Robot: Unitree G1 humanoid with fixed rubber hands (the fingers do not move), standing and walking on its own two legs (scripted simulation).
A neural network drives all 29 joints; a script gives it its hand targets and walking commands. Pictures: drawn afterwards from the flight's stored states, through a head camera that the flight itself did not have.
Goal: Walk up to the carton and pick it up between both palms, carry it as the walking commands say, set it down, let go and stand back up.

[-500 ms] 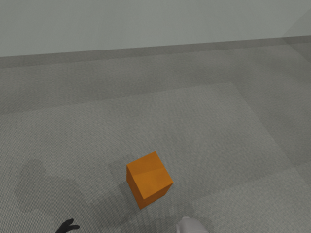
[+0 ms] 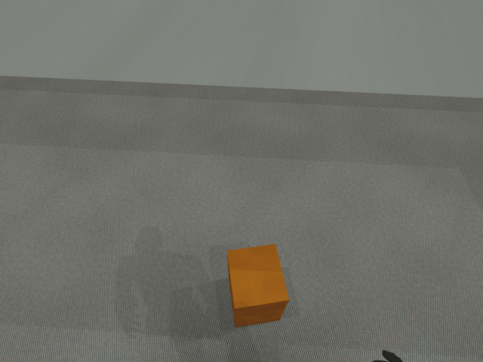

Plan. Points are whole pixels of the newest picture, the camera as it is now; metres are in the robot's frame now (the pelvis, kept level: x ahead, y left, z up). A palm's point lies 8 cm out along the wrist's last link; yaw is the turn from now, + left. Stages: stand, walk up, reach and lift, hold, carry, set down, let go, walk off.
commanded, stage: walk up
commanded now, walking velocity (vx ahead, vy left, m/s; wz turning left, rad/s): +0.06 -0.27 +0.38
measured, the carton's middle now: (254, 287) +0.44 -0.02 -0.63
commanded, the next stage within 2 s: none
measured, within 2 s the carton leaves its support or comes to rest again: neither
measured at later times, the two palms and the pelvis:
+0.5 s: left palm out of the picture +0.05 +0.12 -0.12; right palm out of the picture +0.07 -0.37 -0.14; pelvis +0.04 -0.12 +0.00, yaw +5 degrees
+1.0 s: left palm out of the picture -0.01 +0.18 -0.15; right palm out of the picture +0.12 -0.27 -0.11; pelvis +0.03 -0.05 +0.01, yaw +8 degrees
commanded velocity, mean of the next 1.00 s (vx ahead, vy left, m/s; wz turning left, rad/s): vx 0.01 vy -0.04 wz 0.16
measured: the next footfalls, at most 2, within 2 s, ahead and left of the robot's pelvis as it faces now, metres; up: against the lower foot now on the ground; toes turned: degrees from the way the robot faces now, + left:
left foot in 0.02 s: +0.03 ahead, +0.07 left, +0.00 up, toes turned +6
right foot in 0.38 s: +0.13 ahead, -0.25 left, +0.00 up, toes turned -3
